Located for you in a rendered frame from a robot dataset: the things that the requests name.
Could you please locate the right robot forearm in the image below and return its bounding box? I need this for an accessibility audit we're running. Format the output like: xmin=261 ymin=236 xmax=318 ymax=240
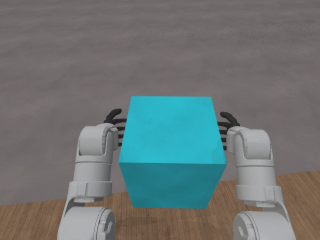
xmin=226 ymin=126 xmax=296 ymax=240

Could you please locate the right robot hand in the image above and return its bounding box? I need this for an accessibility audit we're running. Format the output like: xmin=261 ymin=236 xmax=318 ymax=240
xmin=217 ymin=112 xmax=240 ymax=151

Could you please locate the right robot upper arm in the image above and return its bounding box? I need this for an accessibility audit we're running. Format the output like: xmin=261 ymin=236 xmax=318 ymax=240
xmin=233 ymin=211 xmax=295 ymax=240

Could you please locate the left robot upper arm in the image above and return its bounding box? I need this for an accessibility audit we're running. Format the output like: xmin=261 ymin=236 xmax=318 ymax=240
xmin=58 ymin=206 xmax=115 ymax=240

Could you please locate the left robot hand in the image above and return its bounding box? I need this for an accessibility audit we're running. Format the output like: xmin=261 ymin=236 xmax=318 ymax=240
xmin=103 ymin=108 xmax=127 ymax=147

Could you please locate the left robot forearm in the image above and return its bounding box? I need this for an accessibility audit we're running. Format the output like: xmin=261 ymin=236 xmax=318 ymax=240
xmin=57 ymin=123 xmax=119 ymax=240

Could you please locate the carton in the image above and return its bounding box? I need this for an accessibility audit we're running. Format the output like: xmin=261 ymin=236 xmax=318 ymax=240
xmin=118 ymin=96 xmax=227 ymax=209

